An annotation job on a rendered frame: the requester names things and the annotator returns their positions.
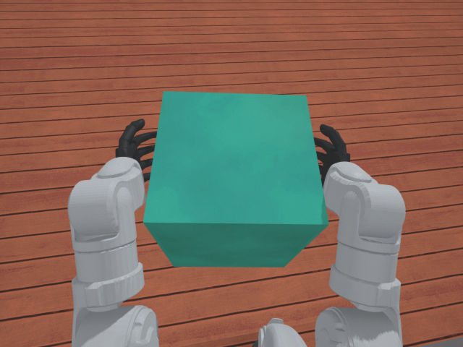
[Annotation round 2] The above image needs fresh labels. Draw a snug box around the right robot thigh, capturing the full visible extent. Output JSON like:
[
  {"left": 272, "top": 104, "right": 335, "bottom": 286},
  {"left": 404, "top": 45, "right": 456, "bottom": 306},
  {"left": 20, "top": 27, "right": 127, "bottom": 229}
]
[{"left": 258, "top": 323, "right": 307, "bottom": 347}]

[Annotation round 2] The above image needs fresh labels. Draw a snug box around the robot right shin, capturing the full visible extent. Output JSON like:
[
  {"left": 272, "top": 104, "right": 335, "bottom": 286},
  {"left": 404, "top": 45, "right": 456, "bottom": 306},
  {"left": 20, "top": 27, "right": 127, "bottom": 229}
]
[{"left": 266, "top": 318, "right": 284, "bottom": 326}]

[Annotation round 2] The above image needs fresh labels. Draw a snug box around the right robot upper arm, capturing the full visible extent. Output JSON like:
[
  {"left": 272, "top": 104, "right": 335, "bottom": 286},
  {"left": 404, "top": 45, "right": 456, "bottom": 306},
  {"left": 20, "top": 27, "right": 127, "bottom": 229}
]
[{"left": 315, "top": 307, "right": 402, "bottom": 347}]

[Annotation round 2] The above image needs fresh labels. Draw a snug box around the carton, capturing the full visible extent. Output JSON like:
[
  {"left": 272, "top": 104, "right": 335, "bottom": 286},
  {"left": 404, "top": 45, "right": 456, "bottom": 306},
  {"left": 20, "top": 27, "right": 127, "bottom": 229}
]
[{"left": 143, "top": 91, "right": 329, "bottom": 267}]

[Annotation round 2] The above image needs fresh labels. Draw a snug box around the left robot upper arm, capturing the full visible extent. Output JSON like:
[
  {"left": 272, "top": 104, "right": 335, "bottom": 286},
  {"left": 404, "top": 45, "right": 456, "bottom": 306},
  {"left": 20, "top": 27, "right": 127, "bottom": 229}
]
[{"left": 73, "top": 305, "right": 159, "bottom": 347}]

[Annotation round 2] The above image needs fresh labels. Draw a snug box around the robot right hand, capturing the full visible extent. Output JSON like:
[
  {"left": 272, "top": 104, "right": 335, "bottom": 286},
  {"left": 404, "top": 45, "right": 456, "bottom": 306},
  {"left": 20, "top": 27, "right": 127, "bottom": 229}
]
[{"left": 314, "top": 124, "right": 350, "bottom": 187}]

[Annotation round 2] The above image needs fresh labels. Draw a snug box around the right robot forearm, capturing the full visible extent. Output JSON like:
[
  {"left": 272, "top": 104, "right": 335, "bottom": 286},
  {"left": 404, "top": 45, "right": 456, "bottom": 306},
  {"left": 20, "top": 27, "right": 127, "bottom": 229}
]
[{"left": 323, "top": 162, "right": 406, "bottom": 347}]

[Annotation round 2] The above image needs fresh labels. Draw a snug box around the robot left hand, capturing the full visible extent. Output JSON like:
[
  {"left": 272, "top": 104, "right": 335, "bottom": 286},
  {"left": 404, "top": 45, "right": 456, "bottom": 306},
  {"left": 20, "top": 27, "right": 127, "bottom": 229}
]
[{"left": 116, "top": 119, "right": 157, "bottom": 182}]

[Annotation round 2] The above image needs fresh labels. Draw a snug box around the left robot forearm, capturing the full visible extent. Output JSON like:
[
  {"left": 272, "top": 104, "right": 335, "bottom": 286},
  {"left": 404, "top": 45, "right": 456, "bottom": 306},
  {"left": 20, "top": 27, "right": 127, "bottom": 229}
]
[{"left": 68, "top": 157, "right": 147, "bottom": 347}]

